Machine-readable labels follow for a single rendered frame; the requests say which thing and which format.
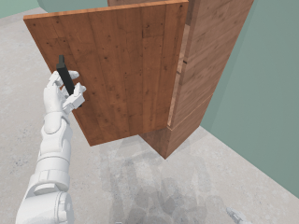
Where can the left robot hand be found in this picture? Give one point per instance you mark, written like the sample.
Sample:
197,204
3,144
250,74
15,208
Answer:
59,101

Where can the left robot forearm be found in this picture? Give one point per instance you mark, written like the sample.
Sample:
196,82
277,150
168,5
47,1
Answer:
52,165

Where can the cupboard door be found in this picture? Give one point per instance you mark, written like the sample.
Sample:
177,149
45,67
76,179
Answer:
126,57

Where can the left robot upper arm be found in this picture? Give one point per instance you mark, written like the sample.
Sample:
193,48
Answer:
50,208

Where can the right robot hand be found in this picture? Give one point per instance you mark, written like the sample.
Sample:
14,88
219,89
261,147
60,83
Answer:
237,216

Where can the handle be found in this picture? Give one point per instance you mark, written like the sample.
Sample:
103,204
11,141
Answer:
65,76

